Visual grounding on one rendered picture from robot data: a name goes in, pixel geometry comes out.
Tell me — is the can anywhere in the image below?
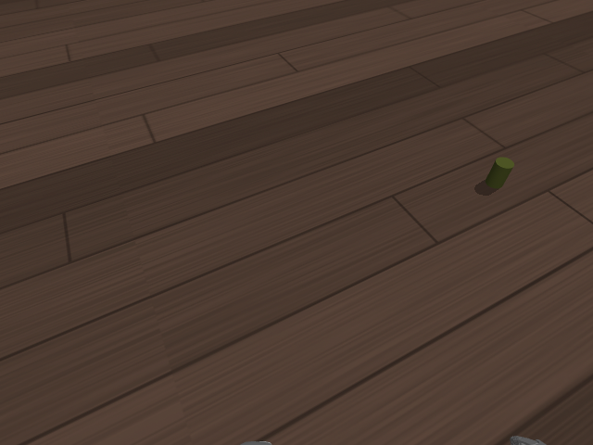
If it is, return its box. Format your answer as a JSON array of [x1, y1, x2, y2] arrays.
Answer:
[[486, 157, 514, 188]]

